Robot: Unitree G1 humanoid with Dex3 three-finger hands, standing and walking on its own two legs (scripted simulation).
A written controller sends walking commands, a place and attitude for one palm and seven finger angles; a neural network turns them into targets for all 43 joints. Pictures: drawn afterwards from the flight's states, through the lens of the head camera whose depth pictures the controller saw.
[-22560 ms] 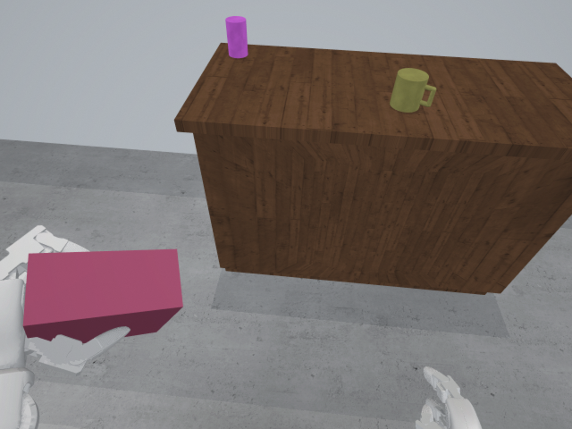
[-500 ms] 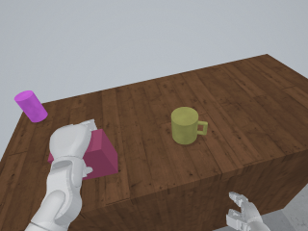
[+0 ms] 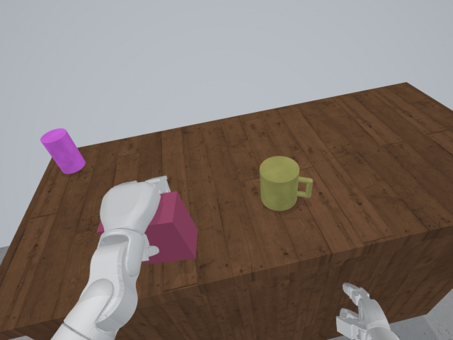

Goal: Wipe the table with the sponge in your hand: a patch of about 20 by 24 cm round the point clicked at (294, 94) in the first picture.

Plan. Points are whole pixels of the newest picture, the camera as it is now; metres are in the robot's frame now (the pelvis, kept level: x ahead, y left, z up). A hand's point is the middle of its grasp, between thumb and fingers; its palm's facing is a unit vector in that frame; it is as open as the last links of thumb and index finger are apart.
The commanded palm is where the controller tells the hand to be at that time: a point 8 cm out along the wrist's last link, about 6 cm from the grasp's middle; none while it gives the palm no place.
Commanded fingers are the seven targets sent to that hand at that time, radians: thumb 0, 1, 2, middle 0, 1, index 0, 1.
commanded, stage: slide across to the third lane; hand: left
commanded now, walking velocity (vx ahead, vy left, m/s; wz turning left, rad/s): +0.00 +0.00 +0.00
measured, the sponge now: (157, 236) +0.27 +0.19 +0.06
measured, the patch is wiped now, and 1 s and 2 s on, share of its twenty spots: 0.80 0.85 1.00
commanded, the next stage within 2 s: wipe forward along the third lane in 0.20 s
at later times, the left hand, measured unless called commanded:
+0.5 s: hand (168, 209) +0.30 +0.16 +0.11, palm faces +0.12 -0.13 -0.98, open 10.1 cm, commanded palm +0.27 +0.16 +0.15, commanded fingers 0.00 0.10 1.30 -1.20 -1.60 -1.20 -1.60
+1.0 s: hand (170, 187) +0.35 +0.17 +0.11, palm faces +0.03 -0.05 -1.00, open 10.1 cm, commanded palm +0.33 +0.17 +0.14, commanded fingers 0.00 0.10 1.30 -1.20 -1.60 -1.20 -1.60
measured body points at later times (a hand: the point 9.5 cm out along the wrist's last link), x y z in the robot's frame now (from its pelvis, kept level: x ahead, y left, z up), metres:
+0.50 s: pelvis -0.01 +0.00 +0.00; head -0.04 -0.06 +0.45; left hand +0.29 +0.16 +0.16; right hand +0.22 -0.20 -0.10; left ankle +0.04 +0.14 -0.74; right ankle -0.03 -0.10 -0.74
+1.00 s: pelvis +0.00 -0.01 +0.00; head -0.04 -0.05 +0.45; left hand +0.35 +0.17 +0.16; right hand +0.22 -0.23 -0.09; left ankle +0.04 +0.14 -0.74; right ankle -0.03 -0.10 -0.74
